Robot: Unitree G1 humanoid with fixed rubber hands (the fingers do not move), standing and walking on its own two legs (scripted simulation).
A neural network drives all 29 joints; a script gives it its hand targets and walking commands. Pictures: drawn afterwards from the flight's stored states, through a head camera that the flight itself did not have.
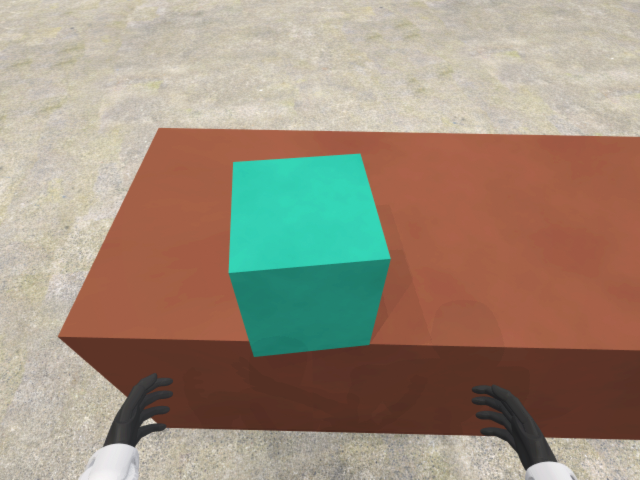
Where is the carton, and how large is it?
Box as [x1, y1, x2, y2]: [229, 154, 390, 356]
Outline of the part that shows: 360,154 233,162 229,275 254,356 363,345 369,343 390,258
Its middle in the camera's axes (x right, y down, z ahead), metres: -0.02 +0.03 +0.64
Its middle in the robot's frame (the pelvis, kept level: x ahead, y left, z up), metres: +0.45 +0.03 -0.04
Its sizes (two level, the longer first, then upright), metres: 0.210 0.200 0.250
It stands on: a pedestal, 0.60 m high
